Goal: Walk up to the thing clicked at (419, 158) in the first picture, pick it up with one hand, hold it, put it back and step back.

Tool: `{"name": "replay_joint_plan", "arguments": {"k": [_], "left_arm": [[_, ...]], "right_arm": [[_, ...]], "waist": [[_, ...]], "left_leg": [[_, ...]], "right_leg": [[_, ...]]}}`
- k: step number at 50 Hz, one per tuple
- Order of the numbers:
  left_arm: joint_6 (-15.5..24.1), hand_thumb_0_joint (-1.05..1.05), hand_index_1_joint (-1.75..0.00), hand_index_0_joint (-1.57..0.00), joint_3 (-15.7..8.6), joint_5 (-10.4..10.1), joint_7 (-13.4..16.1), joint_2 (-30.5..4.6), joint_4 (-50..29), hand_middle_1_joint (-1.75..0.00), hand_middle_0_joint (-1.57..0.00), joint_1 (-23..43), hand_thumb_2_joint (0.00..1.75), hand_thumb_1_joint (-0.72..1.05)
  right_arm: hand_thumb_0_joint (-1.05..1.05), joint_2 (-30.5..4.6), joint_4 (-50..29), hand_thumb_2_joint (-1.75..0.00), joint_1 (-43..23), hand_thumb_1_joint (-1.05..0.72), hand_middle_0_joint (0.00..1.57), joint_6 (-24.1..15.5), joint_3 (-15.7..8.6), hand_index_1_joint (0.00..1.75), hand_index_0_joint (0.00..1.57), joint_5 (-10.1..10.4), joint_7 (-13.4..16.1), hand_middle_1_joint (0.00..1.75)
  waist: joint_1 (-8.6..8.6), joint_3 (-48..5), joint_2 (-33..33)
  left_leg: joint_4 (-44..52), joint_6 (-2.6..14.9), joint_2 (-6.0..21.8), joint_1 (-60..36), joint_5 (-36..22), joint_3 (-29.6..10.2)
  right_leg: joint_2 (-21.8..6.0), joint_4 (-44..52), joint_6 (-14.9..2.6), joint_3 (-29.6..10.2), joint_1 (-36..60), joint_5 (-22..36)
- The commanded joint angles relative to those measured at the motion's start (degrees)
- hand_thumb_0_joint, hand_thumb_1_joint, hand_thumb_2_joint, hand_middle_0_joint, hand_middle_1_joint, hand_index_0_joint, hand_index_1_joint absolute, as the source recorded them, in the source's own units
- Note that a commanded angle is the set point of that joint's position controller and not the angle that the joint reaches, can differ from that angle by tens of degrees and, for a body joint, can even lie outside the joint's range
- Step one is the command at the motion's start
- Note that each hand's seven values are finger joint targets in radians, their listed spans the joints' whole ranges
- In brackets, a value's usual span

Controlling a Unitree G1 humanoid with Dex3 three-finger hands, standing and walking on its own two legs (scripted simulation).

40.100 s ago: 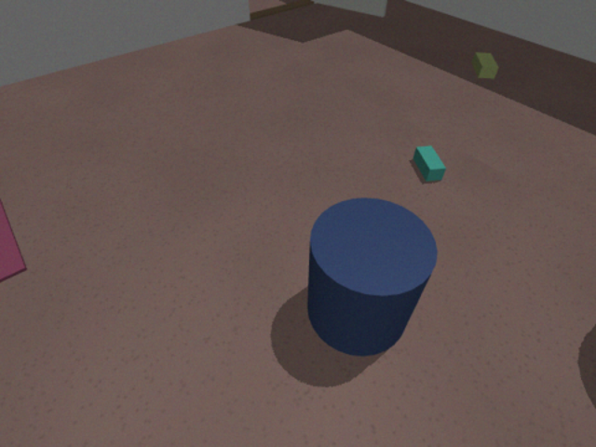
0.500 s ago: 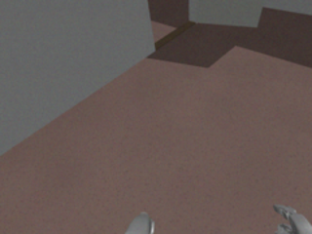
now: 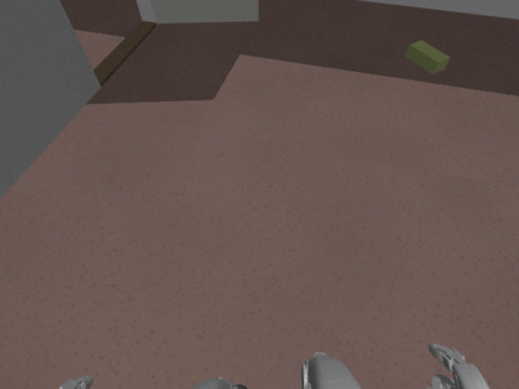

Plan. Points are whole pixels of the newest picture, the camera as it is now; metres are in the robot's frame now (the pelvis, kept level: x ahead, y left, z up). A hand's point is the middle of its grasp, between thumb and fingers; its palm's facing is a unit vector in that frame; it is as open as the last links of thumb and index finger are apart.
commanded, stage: walk up
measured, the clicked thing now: out of the picture +0.74 -1.25 -0.72
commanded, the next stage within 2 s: none
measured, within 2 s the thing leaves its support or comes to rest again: neither
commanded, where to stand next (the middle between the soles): +0.06 -0.09 m, yaw -73 degrees
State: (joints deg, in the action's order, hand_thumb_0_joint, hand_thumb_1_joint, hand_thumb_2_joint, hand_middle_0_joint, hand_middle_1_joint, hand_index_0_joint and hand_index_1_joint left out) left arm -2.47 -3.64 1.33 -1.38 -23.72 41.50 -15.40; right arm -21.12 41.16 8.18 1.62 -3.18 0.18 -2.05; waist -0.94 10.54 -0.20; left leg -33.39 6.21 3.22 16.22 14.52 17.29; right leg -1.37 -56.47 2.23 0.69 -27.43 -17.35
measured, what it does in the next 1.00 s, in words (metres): steps on the spot, turning right: right foot, then left foot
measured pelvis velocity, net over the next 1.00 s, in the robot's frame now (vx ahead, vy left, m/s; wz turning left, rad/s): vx -0.03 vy -0.05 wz -0.84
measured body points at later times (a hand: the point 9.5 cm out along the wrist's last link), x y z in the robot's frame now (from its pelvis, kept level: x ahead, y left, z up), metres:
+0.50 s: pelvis -0.04 +0.05 -0.01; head -0.02 +0.05 +0.44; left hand +0.17 +0.30 -0.12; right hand -0.11 -0.30 -0.09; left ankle +0.00 +0.15 -0.73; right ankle -0.02 -0.10 -0.70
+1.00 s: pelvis -0.03 -0.05 +0.00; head -0.04 -0.09 +0.45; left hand +0.27 +0.10 -0.08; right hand -0.22 -0.30 -0.14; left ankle +0.10 +0.05 -0.66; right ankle -0.10 -0.15 -0.73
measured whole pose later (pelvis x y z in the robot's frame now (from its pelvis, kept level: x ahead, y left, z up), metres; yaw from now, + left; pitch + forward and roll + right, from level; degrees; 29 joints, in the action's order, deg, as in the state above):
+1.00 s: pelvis -0.03 -0.05 +0.00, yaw -48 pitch -3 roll +0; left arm 2.6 -2.2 -0.3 -1.0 -22.0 44.5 -16.2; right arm -25.1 45.1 18.0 -0.6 -1.6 -0.3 -2.6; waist -1.0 6.0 -5.3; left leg -63.5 0.4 7.7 28.3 23.3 1.5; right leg 1.5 -36.5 -0.7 -3.0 -16.2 -17.6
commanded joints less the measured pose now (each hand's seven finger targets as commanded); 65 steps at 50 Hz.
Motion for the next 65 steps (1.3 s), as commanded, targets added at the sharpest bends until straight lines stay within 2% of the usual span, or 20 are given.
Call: {"name": "replay_joint_plan", "arguments": {"k": [1,7,10,13,16,20,21,22,24,28,36,39,40,42,43,47,54,61,63,65], "left_arm": [[-0.3,0.0,-0.3,-0.2,-4.6,0.3,-0.8,-10.1,-4.7,-0.3,-0.2,-3.0,0.9,0.9],[-1.1,0.0,-0.3,-0.2,-5.3,0.7,-2.3,-10.3,-5.5,-0.3,-0.2,-4.9,0.9,0.9],[-1.1,0.0,-0.3,-0.2,-6.0,1.3,-2.1,-11.1,-2.6,-0.3,-0.2,-16.5,0.9,0.9],[-1.6,0.0,-0.3,-0.2,-7.1,1.7,-1.5,-18.6,-7.3,-0.3,-0.2,-3.9,0.9,0.9],[-0.2,0.0,-0.3,-0.2,-5.4,2.1,-0.4,-14.3,-10.4,-0.3,-0.2,8.0,0.9,0.9],[-0.9,0.0,-0.3,-0.2,-4.1,2.3,-2.5,-12.4,-12.3,-0.3,-0.2,8.5,0.9,0.9],[-1.1,0.0,-0.3,-0.2,-3.0,2.4,-2.7,-8.8,-12.4,-0.3,-0.2,8.2,0.9,0.9],[-1.1,0.0,-0.3,-0.2,-2.8,2.6,-2.7,-5.4,-11.8,-0.3,-0.2,6.0,0.9,0.9],[-1.3,0.0,-0.3,-0.2,-4.8,2.4,-3.2,-13.2,-8.8,-0.3,-0.2,0.9,0.9,0.9],[-1.0,0.0,-0.3,-0.2,-5.4,1.1,-5.7,-13.1,-5.2,-0.3,-0.2,1.9,0.9,0.9],[2.6,0.0,-0.3,-0.2,-3.6,-0.6,-5.0,-10.5,-3.7,-0.3,-0.2,8.1,0.9,0.9],[3.9,0.0,-0.3,-0.2,-3.9,0.0,-3.5,-11.5,-0.2,-0.3,-0.2,2.0,0.9,0.9],[4.6,0.0,-0.3,-0.2,-5.2,0.0,-2.4,-14.1,2.9,-0.3,-0.2,-6.2,0.9,0.9],[5.9,0.0,-0.3,-0.2,-7.2,0.3,0.1,-22.0,1.4,-0.3,-0.2,-10.7,0.9,0.9],[5.5,0.0,-0.3,-0.2,-7.1,-0.8,0.3,-21.9,1.3,-0.3,-0.2,-10.5,0.9,0.9],[5.6,0.0,-0.3,-0.2,-4.5,-2.1,2.6,-15.9,0.2,-0.3,-0.2,-2.4,0.9,0.9],[7.0,0.0,-0.3,-0.2,-2.7,-1.3,4.8,-14.6,-2.4,-0.3,-0.2,-2.7,0.9,0.9],[5.1,0.0,-0.3,-0.2,-1.7,-1.2,5.8,-13.7,-5.6,-0.3,-0.2,-0.2,0.9,0.9],[4.7,0.0,-0.3,-0.2,-0.5,-1.9,6.2,-8.5,-4.9,-0.3,-0.2,-6.9,0.9,0.9],[4.2,0.0,-0.3,-0.2,-1.0,-1.4,7.1,-12.1,-2.9,-0.3,-0.2,-7.9,0.9,0.9]], "right_arm": [[0.0,-14.9,-5.6,-0.9,0.1,-0.9,0.2,-2.1,-6.3,0.3,0.2,-0.2,1.9,0.3],[0.0,-16.5,-5.4,-0.9,-0.3,-0.9,0.2,-2.4,-8.1,0.3,0.2,-1.1,2.5,0.3],[0.0,-15.8,-5.0,-0.9,-2.6,-0.9,0.2,-2.6,-8.0,0.3,0.2,-1.4,2.5,0.3],[0.0,-13.8,-5.7,-0.9,-4.6,-0.9,0.2,-2.9,-6.7,0.3,0.2,0.1,2.4,0.3],[0.0,-12.4,0.9,-0.9,7.7,-0.9,0.2,-3.2,-5.8,0.3,0.2,1.5,1.5,0.3],[0.0,-14.0,3.5,-0.9,15.5,-0.9,0.2,-3.9,-5.8,0.3,0.2,-0.3,3.6,0.3],[0.0,-15.7,4.2,-0.9,19.8,-0.9,0.2,-4.2,-6.3,0.3,0.2,-1.7,4.3,0.3],[0.0,-20.8,3.4,-0.9,20.8,-0.9,0.2,-4.6,-7.3,0.3,0.2,-2.4,4.7,0.3],[0.0,-24.1,-1.4,-0.9,6.7,-0.9,0.2,-5.6,-7.9,0.3,0.2,-1.4,5.0,0.3],[0.0,-18.5,-0.1,-0.9,5.3,-0.9,0.2,-6.6,-6.2,0.3,0.2,-1.9,5.0,0.3],[0.0,-20.2,-1.3,-0.9,10.5,-0.9,0.2,-6.3,-6.3,0.3,0.2,-1.5,1.1,0.3],[0.0,-19.8,-2.6,-0.9,10.0,-0.9,0.2,-4.9,-5.5,0.3,0.2,-1.5,0.3,0.3],[0.0,-17.2,-2.9,-0.9,11.0,-0.9,0.2,-4.4,-4.4,0.3,0.2,-1.4,0.1,0.3],[0.0,-10.2,-5.8,-0.9,12.8,-0.9,0.2,-4.8,-0.9,0.3,0.2,0.2,-0.1,0.3],[0.0,-17.1,-6.1,-0.9,8.1,-0.9,0.2,-5.1,-2.7,0.3,0.2,0.0,0.2,0.3],[0.0,-15.6,-1.6,-0.9,10.4,-0.9,0.2,-4.4,-2.6,0.3,0.2,0.2,0.1,0.3],[0.0,-12.8,-1.9,-0.9,7.4,-0.9,0.2,-1.1,-3.9,0.3,0.2,-0.8,1.5,0.3],[0.0,-11.8,-1.7,-0.9,8.9,-0.9,0.2,-1.7,-5.2,0.3,0.2,-1.6,1.6,0.3],[0.0,-17.1,-3.3,-0.9,8.9,-0.9,0.2,-2.2,-6.4,0.3,0.2,-2.3,1.8,0.3],[0.0,-19.8,-3.7,-0.9,5.3,-0.9,0.2,-2.2,-7.5,0.3,0.2,-0.9,1.7,0.3]], "waist": [[-0.48,-10.1,-4.2],[1.4,-13.0,-6.8],[7.72,-16.9,-4.2],[6.05,-7.9,20.8],[-1.2,-9.8,15.0],[-3.8,-11.9,6.8],[-6.36,-12.2,-1.8],[-5.73,-11.9,-16.7],[-0.21,-6.0,-9.3],[1.34,-1.3,-9.3],[-3.18,-5.5,-13.5],[0.23,-8.8,-8.3],[4.4,-14.3,2.0],[6.34,-13.1,22.1],[7.7,-13.0,13.8],[1.28,-8.8,8.1],[0.39,-7.3,7.9],[-2.87,-12.3,5.2],[-1.37,-16.9,-12.4],[-1.16,-19.2,-11.5]], "left_leg": [[11.5,-1.37,20.3,-8.8,-17.5,-13.2],[9.7,-7.32,20.2,-4.4,-9.5,-7.0],[0.2,-13.53,14.5,5.2,-6.2,-1.3],[-23.9,-11.73,-0.3,9.9,26.2,-13.9],[-19.9,-9.0,0.2,8.2,15.1,-17.1],[2.7,-6.37,-4.9,-18.6,5.8,-10.6],[13.4,-5.67,-0.7,-28.6,6.7,-16.5],[19.0,-3.96,17.4,-24.5,13.6,-36.3],[23.1,4.97,30.1,-8.0,23.5,-43.4],[20.3,-1.23,16.2,-2.7,11.9,-20.5],[13.8,1.17,14.1,-2.4,15.3,-9.3],[0.2,2.18,13.9,1.2,6.4,-5.6],[-16.9,0.86,10.6,5.0,-3.2,-3.5],[-38.3,-5.98,0.9,30.4,17.7,-9.4],[-38.3,-6.58,3.1,31.1,15.5,-16.8],[-29.8,-5.48,6.5,20.7,8.6,-19.0],[-26.5,-5.42,3.4,11.9,1.9,-17.6],[-3.4,-2.41,-2.2,-6.6,-7.4,-17.3],[4.3,4.94,18.9,-13.1,-23.3,-37.9],[4.6,14.27,26.4,-10.1,-22.2,-44.2]], "right_leg": [[-3.2,5.4,-1.12,0.1,-0.5,0.4],[-3.0,14.0,-4.95,3.6,8.9,-5.5],[-0.5,22.8,-9.29,3.4,24.9,-7.6],[-15.8,39.6,-21.37,-36.9,4.6,-8.1],[-8.4,34.5,-15.28,-22.5,7.9,4.5],[-0.4,30.1,-8.08,-15.9,-11.5,-6.6],[4.6,22.4,-4.15,-11.2,-19.0,-10.3],[8.2,4.9,-3.92,-9.0,-19.9,-11.0],[0.1,-4.7,-1.96,-9.9,-16.2,-7.4],[-1.7,-3.2,-1.47,-7.1,-9.5,3.9],[-1.2,13.6,-2.93,5.1,2.5,-1.2],[1.9,21.7,-4.13,9.2,13.2,-1.5],[3.3,25.8,-5.09,6.1,25.6,-3.2],[-16.6,38.6,-14.22,-35.3,36.9,-6.1],[-19.6,38.6,-19.9,-42.0,35.5,0.6],[-10.0,31.5,-12.91,-19.3,21.6,19.6],[-9.2,24.4,-14.0,-16.1,5.0,45.0],[-2.4,8.8,-8.66,-15.8,-3.9,27.2],[8.4,-9.6,-3.11,-6.3,-10.6,-13.2],[3.6,-21.4,-2.33,-6.7,-9.9,-19.2]]}}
